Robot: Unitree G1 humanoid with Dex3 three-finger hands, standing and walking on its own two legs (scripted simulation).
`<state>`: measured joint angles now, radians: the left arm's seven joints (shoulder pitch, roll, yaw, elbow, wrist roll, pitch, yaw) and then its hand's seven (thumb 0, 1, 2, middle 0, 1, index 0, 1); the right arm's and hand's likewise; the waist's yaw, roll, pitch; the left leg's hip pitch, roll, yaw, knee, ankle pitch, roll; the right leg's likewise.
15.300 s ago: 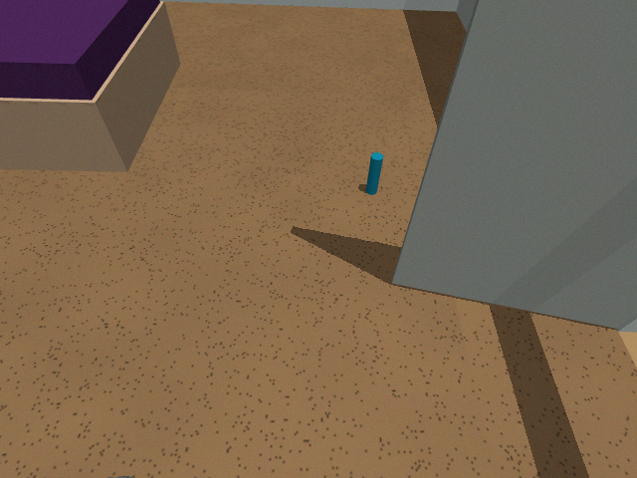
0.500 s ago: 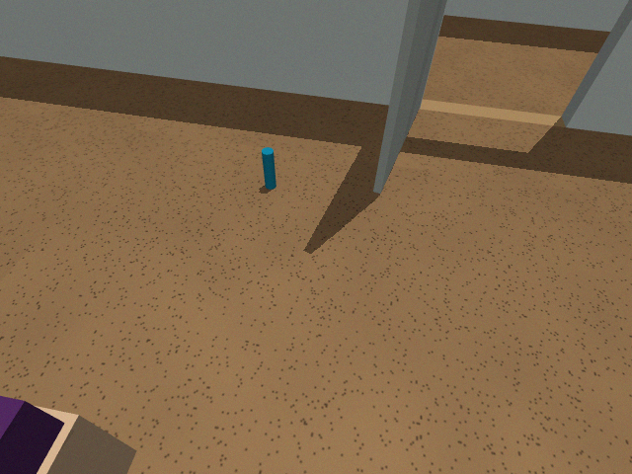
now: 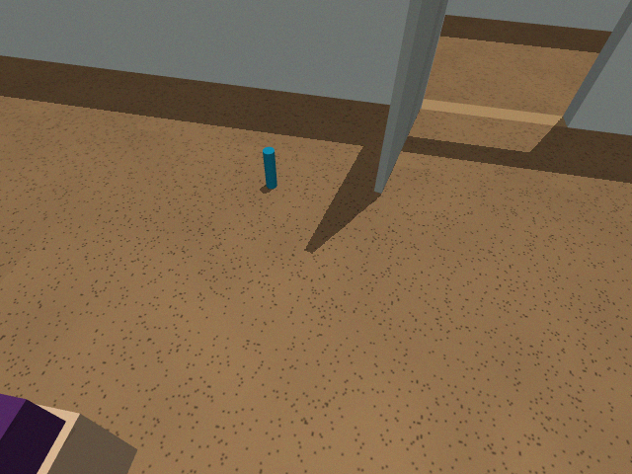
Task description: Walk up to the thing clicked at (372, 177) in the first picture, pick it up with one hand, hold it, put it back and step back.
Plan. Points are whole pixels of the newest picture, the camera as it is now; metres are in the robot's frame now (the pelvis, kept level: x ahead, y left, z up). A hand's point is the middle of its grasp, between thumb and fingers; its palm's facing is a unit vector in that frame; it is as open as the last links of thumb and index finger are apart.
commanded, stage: stand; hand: left
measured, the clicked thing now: (270, 168) +1.43 +0.26 -0.68
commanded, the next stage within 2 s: walk up in 0.16 s
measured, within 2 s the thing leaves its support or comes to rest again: neither
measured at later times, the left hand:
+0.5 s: hand out of the picture +0.12 +0.25 -0.14, palm faces +0.03 -0.89 -0.46, open 7.4 cm
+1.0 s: hand (181, 362) +0.31 +0.25 -0.18, palm faces +0.04 -0.95 -0.32, open 7.4 cm
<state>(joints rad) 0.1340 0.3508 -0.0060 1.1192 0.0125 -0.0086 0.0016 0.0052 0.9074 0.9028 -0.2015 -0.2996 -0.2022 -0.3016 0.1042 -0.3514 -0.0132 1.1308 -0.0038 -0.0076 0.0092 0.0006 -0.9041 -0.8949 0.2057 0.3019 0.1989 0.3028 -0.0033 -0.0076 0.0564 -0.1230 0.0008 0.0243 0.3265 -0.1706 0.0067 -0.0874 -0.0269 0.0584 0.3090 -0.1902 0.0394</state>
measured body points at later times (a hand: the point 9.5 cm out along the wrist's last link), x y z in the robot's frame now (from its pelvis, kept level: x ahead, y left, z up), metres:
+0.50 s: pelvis +0.06 -0.06 -0.02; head +0.06 -0.08 +0.43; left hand +0.12 +0.30 -0.11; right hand +0.11 -0.39 -0.15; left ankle +0.01 +0.09 -0.71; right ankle +0.09 -0.17 -0.75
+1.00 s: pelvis +0.30 -0.01 -0.02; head +0.34 +0.01 +0.43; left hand +0.31 +0.30 -0.16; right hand +0.44 -0.32 -0.12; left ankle +0.35 +0.10 -0.75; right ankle +0.17 -0.16 -0.66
